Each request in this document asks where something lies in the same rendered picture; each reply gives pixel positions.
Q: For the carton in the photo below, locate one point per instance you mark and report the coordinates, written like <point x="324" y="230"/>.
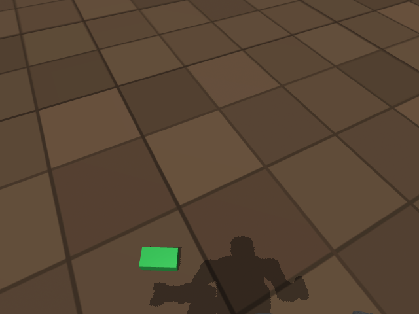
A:
<point x="159" y="258"/>

